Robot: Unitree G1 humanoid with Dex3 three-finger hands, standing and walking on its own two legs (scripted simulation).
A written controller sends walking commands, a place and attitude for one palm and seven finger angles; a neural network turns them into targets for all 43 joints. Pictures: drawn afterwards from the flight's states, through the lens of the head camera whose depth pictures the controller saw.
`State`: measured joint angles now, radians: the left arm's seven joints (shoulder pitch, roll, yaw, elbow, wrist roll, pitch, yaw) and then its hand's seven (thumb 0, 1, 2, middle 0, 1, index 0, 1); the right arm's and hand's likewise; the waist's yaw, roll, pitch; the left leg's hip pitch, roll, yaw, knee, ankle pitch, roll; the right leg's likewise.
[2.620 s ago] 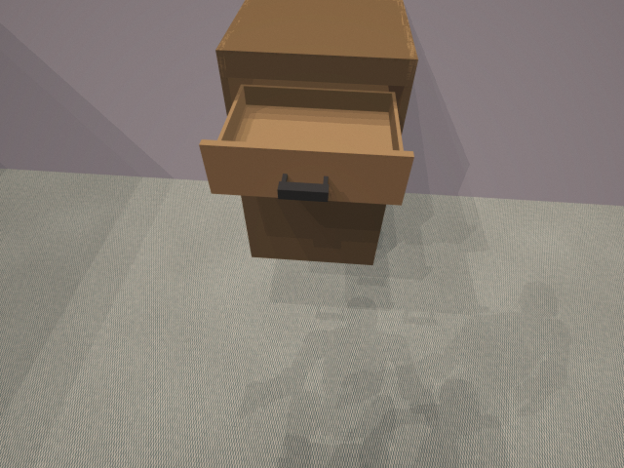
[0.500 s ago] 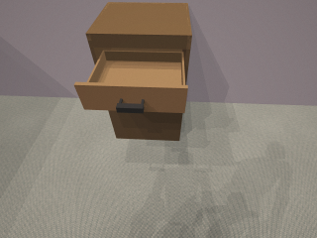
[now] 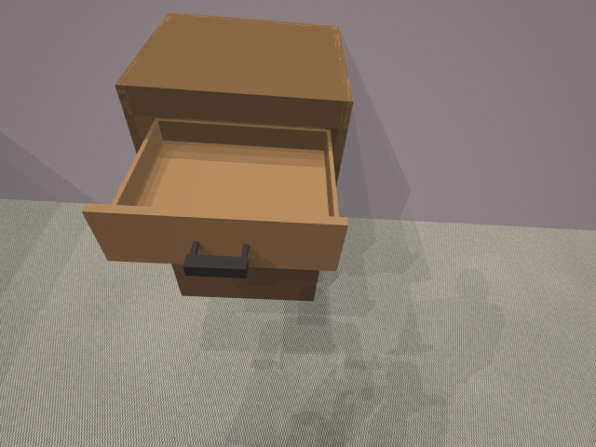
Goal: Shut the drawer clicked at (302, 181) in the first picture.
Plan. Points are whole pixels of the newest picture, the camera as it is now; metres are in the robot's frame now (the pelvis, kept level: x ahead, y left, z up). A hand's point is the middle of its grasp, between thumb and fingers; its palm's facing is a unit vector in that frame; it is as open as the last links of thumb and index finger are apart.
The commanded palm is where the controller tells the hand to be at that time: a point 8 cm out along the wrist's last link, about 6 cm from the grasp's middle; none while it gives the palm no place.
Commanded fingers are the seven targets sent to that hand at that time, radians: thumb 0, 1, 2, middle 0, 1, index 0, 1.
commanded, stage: take the last steps up to it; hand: left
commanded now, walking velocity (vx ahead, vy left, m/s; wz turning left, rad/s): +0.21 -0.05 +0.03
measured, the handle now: (218, 256) +0.43 +0.18 -0.06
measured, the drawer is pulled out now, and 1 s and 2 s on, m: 0.30 0.30 0.30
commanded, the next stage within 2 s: come to a stop and stand still in 0.26 s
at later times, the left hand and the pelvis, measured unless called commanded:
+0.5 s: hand (222, 415) +0.20 +0.13 -0.15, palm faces +0.00 -0.98 -0.20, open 7.3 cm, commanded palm none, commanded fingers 0.00 0.90 0.90 -0.20 -0.30 -0.20 -0.30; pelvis +0.12 -0.05 +0.02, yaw +0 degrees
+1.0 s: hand out of the picture +0.08 +0.22 -0.17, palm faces +0.13 -0.97 -0.21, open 7.3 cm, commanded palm none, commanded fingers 0.00 0.90 0.90 -0.20 -0.30 -0.20 -0.30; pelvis +0.07 +0.02 +0.02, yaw +2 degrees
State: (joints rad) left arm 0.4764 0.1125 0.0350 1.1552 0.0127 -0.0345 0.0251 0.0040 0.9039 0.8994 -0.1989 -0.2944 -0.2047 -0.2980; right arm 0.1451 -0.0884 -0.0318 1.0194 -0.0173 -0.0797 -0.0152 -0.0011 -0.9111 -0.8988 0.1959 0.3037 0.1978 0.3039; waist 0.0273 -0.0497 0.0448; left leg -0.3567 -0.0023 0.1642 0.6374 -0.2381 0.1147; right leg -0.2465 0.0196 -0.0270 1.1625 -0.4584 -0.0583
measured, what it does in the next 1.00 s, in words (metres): steps on the spot: right foot, then left foot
